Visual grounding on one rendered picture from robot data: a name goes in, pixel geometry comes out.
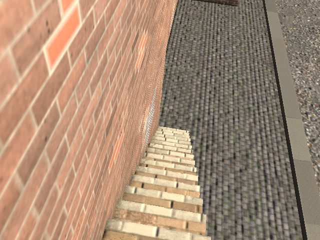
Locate stairs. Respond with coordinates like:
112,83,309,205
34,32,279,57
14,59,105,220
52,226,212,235
102,126,211,240

